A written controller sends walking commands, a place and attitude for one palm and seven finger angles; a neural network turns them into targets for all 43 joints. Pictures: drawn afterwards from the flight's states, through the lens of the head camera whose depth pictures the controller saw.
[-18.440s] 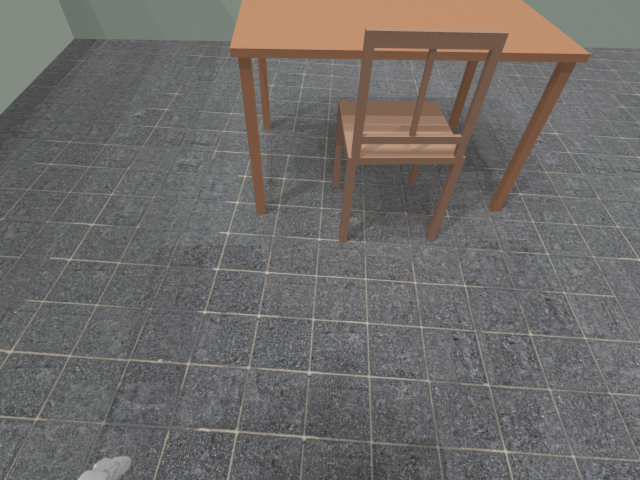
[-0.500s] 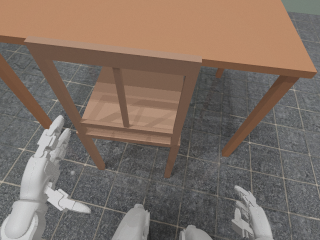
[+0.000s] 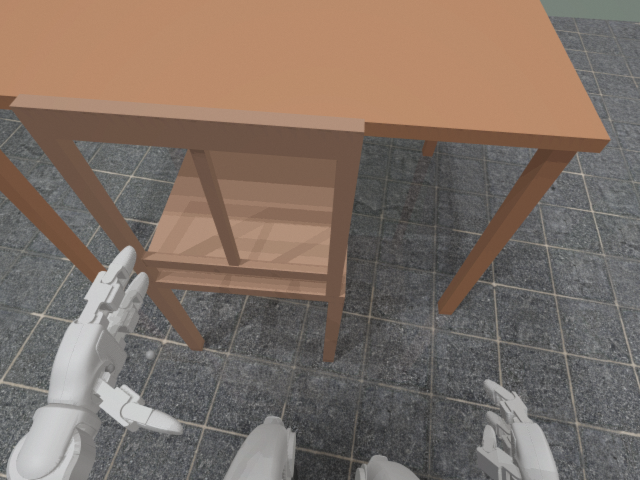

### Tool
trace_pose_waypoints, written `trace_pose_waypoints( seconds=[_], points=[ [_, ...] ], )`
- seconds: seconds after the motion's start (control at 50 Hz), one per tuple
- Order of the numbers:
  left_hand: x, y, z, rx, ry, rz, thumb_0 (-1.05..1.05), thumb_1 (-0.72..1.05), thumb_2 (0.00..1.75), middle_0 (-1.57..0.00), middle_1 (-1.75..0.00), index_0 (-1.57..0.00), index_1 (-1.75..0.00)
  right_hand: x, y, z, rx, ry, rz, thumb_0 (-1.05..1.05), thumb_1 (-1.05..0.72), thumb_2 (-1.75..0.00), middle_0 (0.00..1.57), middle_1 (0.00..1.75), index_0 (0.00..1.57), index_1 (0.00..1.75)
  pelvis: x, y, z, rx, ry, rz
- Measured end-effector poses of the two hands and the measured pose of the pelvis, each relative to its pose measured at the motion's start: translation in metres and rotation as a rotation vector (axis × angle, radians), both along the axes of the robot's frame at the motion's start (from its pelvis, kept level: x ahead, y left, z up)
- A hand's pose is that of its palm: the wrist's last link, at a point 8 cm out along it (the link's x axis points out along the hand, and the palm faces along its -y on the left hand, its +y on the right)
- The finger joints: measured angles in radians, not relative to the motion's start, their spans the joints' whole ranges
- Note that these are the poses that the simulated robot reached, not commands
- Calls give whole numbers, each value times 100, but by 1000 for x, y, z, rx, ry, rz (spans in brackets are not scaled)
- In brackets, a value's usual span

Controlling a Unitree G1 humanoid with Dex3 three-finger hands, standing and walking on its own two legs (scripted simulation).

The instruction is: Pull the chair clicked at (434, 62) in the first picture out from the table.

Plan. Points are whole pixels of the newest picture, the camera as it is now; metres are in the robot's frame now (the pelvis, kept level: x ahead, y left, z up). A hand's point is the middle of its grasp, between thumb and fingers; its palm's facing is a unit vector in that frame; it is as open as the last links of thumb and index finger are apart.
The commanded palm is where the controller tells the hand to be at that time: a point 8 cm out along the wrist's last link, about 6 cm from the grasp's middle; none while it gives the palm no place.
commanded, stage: raise the hand toward the chair's back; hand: left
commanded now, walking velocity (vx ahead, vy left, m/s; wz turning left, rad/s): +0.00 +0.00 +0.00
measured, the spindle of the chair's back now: (219, 214) +0.48 +0.19 -0.01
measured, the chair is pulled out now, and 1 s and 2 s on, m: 0.00 0.00 0.00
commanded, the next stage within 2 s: aim the fingers beside a spindle in 0.06 s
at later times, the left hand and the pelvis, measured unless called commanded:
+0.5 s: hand (168, 332) +0.27 +0.20 +0.04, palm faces +0.00 -1.00 -0.05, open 16.9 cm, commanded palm +0.25 +0.25 +0.04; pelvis +0.00 +0.00 -0.01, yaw +0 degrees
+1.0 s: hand (193, 317) +0.30 +0.18 +0.02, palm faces -0.01 -1.00 -0.05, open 16.9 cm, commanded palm +0.28 +0.24 +0.02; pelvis -0.01 +0.01 -0.02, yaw -1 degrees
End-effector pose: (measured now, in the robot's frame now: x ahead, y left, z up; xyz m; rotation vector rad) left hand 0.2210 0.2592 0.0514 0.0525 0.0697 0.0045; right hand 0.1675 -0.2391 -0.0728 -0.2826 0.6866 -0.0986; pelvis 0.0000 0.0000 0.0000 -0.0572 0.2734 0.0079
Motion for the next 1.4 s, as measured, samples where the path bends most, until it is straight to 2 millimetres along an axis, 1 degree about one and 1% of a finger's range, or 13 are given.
trace_pose_waypoints(
  seconds=[0.08, 0.16, 0.26, 0.36, 0.52, 0.58, 0.68, 0.94, 1.18, 1.3, 1.4],
  points=[
    [2, -4, 1, -1, -6, 2, -1, -50, 30, -6, -8, -6, -8, 5, 0, -1, 7, -7, 3, 2, -91, -90, 20, 30, 20, 30, 2, -3, 0, 4, 1, -1],
    [6, -4, 5, 5, -41, 17, -1, -50, 30, -6, -8, -7, -8, 9, -1, -3, 11, -7, 7, 2, -91, -90, 20, 30, 20, 30, 3, -5, -1, 6, 3, -2],
    [10, -5, 2, 2, -21, 7, -1, -50, 30, -6, -8, -6, -8, 9, -1, -5, 15, 2, 2, 2, -91, -90, 20, 30, 20, 30, 4, -4, -1, 8, 7, -1],
    [13, -10, -6, -9, -2, -11, -1, -50, 30, -6, -8, -6, -8, 6, -2, -8, 8, 12, -3, 2, -91, -90, 20, 30, 20, 30, 3, -3, -3, 9, 15, -5],
    [31, -9, -11, -5, -55, -3, -1, -50, 30, -6, -8, -6, -8, -4, -2, -17, -7, 44, -2, 2, -91, -90, 20, 30, 20, 30, -2, 1, -10, 2, 30, -7],
    [36, -11, -13, -5, -48, -15, -1, -50, 30, -6, -8, -6, -8, -8, 0, -19, -5, 57, -8, 2, -91, -90, 20, 30, 20, 30, -2, 2, -11, 1, 34, -10],
    [41, -14, -17, -8, -26, -25, -1, -50, 30, -6, -8, -6, -8, -12, 4, -20, 2, 65, -14, 2, -91, -90, 20, 30, 20, 30, -3, 6, -10, 0, 36, -12],
    [55, -24, -25, -4, -50, -21, -1, -50, 30, -6, -8, -6, -8, -14, 7, -28, 6, 88, 4, 2, -91, -90, 20, 30, 21, 30, -6, 7, -15, -1, 51, -11],
    [61, -22, -30, 6, -64, 5, -1, -50, 30, -6, -8, -6, -8, -14, 0, -36, 5, 106, 6, 2, -91, -90, 20, 30, 20, 30, -7, 1, -20, 2, 60, -10],
    [71, -30, -40, -3, -51, -23, -1, -50, 30, -6, -8, -6, -8, -19, -5, -43, 2, 124, -3, 2, -91, -90, 20, 30, 20, 30, -9, -1, -25, 5, 74, -14],
    [80, -28, -44, -1, -50, -6, -1, -50, 30, -6, -8, -7, -8, -25, -10, -48, 0, 145, -21, 2, -91, -90, 20, 30, 20, 30, -9, -4, -27, 9, 83, -22]
  ],
)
